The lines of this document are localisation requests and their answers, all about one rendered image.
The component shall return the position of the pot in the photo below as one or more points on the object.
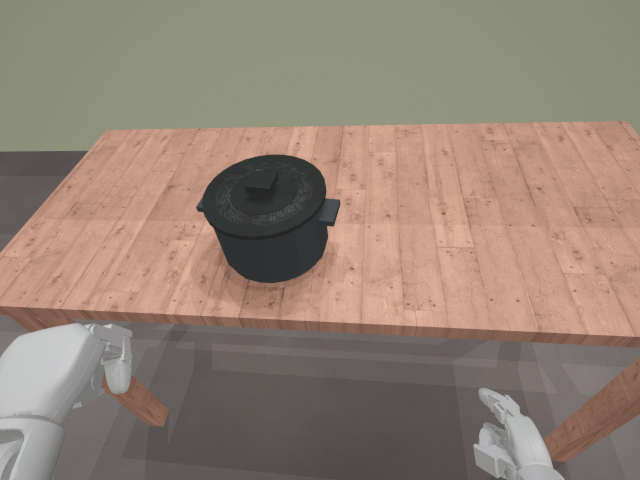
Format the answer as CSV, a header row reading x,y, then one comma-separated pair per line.
x,y
282,258

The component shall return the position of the lid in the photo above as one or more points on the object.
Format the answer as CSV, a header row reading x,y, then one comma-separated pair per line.
x,y
297,197

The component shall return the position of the left robot forearm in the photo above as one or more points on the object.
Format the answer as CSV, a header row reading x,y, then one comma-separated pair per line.
x,y
29,447

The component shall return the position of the right robot hand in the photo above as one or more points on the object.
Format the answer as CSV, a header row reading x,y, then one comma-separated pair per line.
x,y
502,453

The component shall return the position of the table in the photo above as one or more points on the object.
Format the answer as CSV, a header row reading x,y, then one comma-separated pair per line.
x,y
526,232

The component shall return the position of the knob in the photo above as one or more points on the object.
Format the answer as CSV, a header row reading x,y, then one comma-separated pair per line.
x,y
262,183

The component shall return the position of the left robot hand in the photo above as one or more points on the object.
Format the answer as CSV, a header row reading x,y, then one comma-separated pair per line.
x,y
47,373

